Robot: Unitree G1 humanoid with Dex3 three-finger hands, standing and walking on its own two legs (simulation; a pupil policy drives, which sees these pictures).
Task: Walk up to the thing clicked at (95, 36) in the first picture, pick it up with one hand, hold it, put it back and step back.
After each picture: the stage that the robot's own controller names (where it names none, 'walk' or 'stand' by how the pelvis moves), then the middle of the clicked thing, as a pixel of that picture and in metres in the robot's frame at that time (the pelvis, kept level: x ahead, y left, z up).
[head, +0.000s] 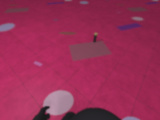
stand; (95, 37) +1.87 -0.11 -0.66
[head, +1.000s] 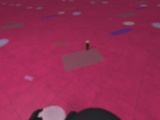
walk; (87, 45) +1.74 +0.21 -0.63
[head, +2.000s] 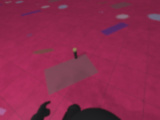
walk; (75, 53) +1.18 +0.38 -0.64
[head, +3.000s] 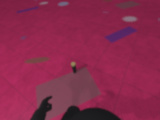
walk; (74, 67) +0.78 +0.28 -0.64
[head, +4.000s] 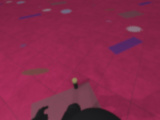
walk; (75, 83) +0.55 +0.23 -0.64
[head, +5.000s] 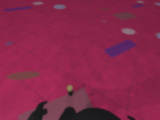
stand; (70, 91) +0.41 +0.20 -0.64
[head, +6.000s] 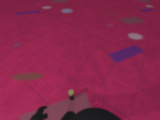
stand; (71, 95) +0.38 +0.19 -0.65
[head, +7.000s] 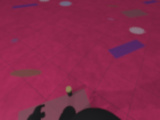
stand; (69, 91) +0.37 +0.22 -0.64
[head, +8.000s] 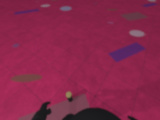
stand; (69, 97) +0.33 +0.23 -0.65
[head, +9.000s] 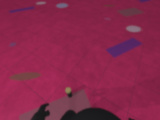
stand; (69, 92) +0.37 +0.24 -0.65
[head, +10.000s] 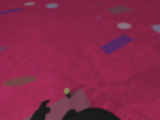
stand; (67, 93) +0.36 +0.24 -0.65
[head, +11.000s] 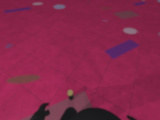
stand; (70, 95) +0.35 +0.19 -0.65
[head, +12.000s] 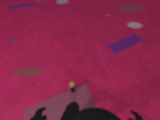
stand; (72, 87) +0.42 +0.21 -0.64
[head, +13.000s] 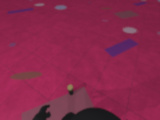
stand; (70, 90) +0.43 +0.22 -0.66
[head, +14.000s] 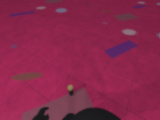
stand; (70, 90) +0.45 +0.22 -0.66
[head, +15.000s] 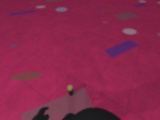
stand; (70, 90) +0.44 +0.22 -0.66
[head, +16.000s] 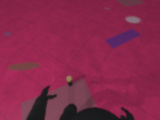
go down; (69, 81) +0.46 +0.22 -0.63
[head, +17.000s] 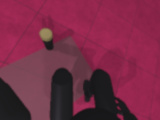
go down; (48, 41) +0.51 +0.28 -0.23
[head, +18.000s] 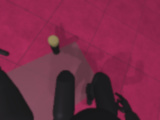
close in; (55, 46) +0.51 +0.27 -0.26
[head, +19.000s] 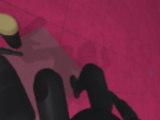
close in; (11, 35) +0.49 +0.32 -0.17
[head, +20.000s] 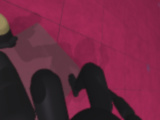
lift; (3, 34) +0.48 +0.33 -0.17
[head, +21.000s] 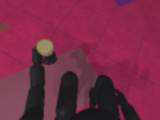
lift; (49, 54) +0.38 +0.28 -0.03
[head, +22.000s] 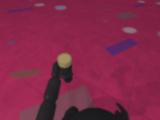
hold; (66, 70) +0.32 +0.16 +0.08
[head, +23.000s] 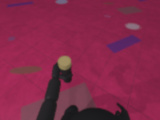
hold; (66, 71) +0.32 +0.17 +0.04
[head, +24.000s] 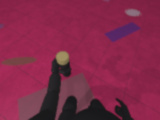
crouch; (65, 66) +0.37 +0.17 -0.01
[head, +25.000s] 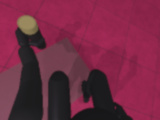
lower; (36, 36) +0.51 +0.28 -0.08
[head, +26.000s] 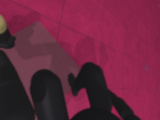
lower; (1, 34) +0.48 +0.33 -0.18
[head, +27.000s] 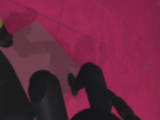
lower; out of the picture +0.48 +0.34 -0.18
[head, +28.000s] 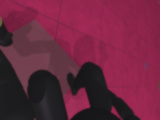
lower; out of the picture +0.49 +0.33 -0.18
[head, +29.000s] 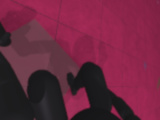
lower; out of the picture +0.49 +0.34 -0.18
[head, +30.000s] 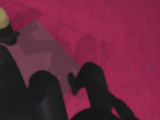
open; (3, 30) +0.50 +0.32 -0.18
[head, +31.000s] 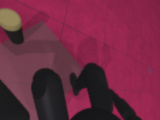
rise; (14, 31) +0.50 +0.31 -0.19
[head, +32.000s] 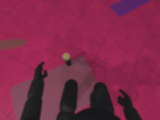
walk; (67, 60) +0.51 +0.22 -0.40
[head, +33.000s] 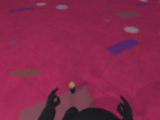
stand; (72, 88) +0.46 +0.18 -0.60
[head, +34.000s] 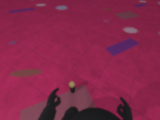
stand; (72, 87) +0.47 +0.18 -0.60
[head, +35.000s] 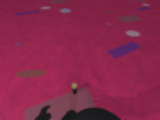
stand; (74, 89) +0.48 +0.17 -0.64
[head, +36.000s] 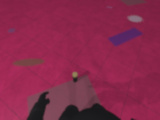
walk; (75, 77) +0.52 +0.15 -0.63
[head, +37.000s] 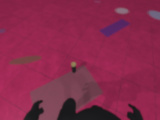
walk; (73, 67) +0.65 +0.21 -0.63
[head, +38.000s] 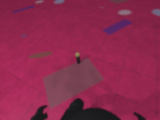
walk; (78, 58) +0.96 +0.30 -0.64
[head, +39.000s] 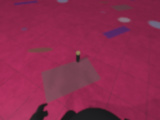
stand; (78, 57) +1.04 +0.21 -0.65
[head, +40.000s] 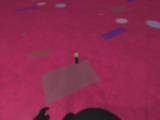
stand; (76, 58) +1.05 +0.25 -0.66
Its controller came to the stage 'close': yes
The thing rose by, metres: 0.67
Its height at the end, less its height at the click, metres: +0.00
